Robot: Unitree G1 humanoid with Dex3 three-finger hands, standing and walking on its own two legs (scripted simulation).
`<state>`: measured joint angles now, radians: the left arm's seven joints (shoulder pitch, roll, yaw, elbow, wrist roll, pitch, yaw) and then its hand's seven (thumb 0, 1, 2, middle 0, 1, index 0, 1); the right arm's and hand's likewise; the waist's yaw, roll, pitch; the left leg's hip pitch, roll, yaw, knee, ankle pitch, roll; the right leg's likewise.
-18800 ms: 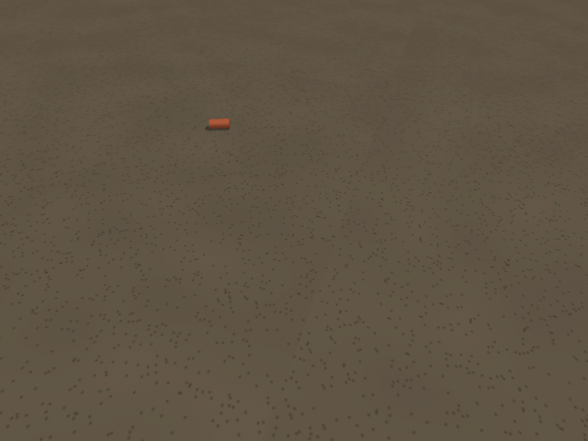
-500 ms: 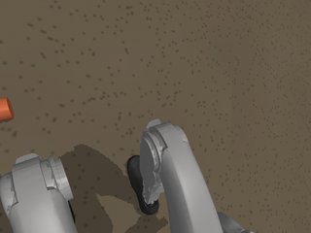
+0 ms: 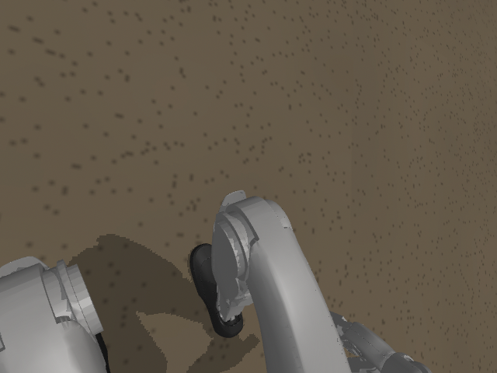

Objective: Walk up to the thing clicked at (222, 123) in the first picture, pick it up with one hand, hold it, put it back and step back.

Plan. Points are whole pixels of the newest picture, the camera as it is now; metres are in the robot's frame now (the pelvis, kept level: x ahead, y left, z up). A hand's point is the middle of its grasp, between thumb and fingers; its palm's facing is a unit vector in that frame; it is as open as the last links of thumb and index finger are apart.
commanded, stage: close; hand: left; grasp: from above
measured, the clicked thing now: out of the picture +0.45 +0.30 -0.28
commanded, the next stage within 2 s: settle in 0.78 s
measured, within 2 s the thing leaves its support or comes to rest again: leaves its support in 1.18 s
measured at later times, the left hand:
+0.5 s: hand out of the picture +0.40 +0.28 -0.27, palm faces -0.44 -0.07 -0.90, open 9.7 cm
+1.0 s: hand out of the picture +0.41 +0.30 -0.26, palm faces -0.48 -0.19 -0.85, open 8.6 cm
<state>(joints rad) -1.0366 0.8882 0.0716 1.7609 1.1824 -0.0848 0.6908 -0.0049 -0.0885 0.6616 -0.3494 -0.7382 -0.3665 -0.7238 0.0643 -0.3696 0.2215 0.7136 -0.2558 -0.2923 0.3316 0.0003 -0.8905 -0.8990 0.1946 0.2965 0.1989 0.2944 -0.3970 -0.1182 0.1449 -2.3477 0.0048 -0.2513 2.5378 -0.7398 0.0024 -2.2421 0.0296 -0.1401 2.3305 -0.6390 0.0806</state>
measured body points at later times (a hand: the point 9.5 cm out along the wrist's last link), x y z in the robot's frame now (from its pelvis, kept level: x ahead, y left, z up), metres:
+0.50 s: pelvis -0.01 +0.00 +0.00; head +0.26 +0.14 +0.34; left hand +0.42 +0.29 -0.22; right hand +0.08 -0.26 -0.06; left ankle +0.06 +0.12 -0.28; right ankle +0.12 -0.13 -0.28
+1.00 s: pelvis +0.00 +0.00 +0.00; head +0.26 +0.12 +0.34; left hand +0.44 +0.30 -0.21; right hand +0.05 -0.26 -0.07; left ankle +0.06 +0.12 -0.28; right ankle +0.12 -0.13 -0.28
